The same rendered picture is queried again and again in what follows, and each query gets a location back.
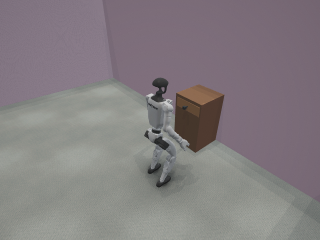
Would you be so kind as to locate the robot right upper arm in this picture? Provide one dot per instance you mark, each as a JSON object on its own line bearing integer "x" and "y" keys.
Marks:
{"x": 168, "y": 110}

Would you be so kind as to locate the robot left hand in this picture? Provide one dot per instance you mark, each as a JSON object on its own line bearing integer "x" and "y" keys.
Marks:
{"x": 169, "y": 101}

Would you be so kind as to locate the cabinet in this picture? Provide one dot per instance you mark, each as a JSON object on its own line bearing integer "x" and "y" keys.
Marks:
{"x": 198, "y": 131}

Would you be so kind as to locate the drawer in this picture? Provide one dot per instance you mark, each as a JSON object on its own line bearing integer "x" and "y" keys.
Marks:
{"x": 191, "y": 107}

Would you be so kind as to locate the robot left upper arm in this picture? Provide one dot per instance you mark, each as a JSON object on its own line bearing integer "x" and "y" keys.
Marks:
{"x": 147, "y": 98}

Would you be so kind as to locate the robot right hand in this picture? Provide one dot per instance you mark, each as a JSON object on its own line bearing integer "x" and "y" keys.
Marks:
{"x": 184, "y": 144}

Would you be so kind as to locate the right robot thigh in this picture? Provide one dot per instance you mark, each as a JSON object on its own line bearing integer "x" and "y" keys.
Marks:
{"x": 169, "y": 146}

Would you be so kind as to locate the right robot forearm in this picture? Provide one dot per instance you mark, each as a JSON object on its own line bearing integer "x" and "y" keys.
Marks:
{"x": 174, "y": 135}

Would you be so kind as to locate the robot left foot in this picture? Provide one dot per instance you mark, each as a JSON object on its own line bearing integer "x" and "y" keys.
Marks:
{"x": 157, "y": 166}

